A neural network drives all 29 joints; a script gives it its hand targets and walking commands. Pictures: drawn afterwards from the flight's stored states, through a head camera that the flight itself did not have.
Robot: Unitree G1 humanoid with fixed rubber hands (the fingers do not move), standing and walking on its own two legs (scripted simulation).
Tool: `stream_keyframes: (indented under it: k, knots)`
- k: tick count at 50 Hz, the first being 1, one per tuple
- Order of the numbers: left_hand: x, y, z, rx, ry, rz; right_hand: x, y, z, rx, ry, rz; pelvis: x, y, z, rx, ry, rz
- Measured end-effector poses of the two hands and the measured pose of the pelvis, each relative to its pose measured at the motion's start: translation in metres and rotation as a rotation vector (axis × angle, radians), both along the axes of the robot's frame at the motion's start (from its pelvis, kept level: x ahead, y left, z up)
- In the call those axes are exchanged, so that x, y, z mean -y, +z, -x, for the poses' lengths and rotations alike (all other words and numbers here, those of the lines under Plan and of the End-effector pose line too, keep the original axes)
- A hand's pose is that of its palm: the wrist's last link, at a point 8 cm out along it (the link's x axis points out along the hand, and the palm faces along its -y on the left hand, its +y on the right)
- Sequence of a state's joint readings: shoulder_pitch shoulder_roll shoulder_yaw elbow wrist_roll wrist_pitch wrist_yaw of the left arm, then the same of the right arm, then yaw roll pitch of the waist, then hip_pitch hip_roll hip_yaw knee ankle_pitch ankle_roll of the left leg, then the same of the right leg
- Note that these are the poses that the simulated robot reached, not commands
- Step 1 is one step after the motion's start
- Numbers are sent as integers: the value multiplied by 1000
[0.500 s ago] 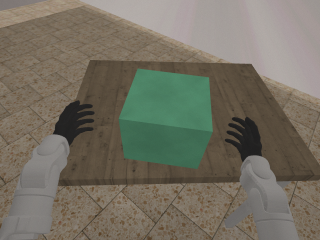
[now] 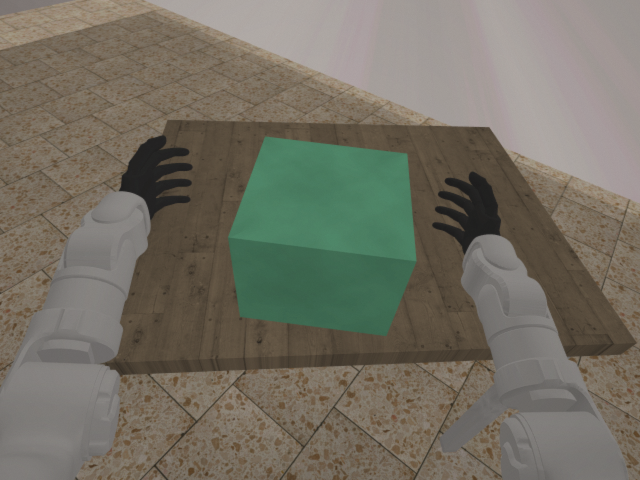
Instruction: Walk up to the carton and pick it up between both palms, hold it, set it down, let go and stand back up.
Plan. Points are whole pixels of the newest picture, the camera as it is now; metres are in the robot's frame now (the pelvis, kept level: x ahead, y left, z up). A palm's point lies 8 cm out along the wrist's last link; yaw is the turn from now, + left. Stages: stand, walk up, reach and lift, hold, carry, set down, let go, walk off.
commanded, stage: reach and lift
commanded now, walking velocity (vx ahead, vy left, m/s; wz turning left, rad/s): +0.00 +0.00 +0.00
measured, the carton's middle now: (324, 234) +0.46 -0.03 +0.05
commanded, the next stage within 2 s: none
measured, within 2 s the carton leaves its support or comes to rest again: neither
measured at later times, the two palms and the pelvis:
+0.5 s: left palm (161, 144) +0.47 +0.18 +0.19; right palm (476, 179) +0.43 -0.21 +0.18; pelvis +0.00 -0.01 +0.00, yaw +1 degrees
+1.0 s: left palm (172, 215) +0.46 +0.19 +0.09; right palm (440, 240) +0.42 -0.19 +0.08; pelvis -0.01 -0.01 -0.01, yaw +1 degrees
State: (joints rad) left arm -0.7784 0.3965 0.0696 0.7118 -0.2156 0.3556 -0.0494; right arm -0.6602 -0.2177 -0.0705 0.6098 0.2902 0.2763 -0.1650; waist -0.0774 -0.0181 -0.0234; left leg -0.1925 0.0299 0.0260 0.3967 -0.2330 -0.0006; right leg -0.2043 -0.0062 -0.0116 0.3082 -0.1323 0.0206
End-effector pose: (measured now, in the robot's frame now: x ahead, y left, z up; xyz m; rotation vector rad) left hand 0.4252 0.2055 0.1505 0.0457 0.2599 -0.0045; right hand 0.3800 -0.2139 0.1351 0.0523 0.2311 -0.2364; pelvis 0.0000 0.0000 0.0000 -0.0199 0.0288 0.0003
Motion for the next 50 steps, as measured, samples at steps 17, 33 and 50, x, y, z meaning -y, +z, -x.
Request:
stream_keyframes:
  k: [17, 33, 50]
  knots:
    - [19, 34, -37, 12, 11, -30, -5, 34, -42, -17, -6, 11, 2, -2, -2, -67, 11, 4]
    - [24, 26, -53, 5, 19, -41, -4, 33, -54, -48, -28, 39, 10, -3, 0, -136, 20, 3]
    - [20, -61, -34, -29, 44, -46, -22, -53, -42, -79, 1, 30, 9, -14, 8, -271, 25, 5]
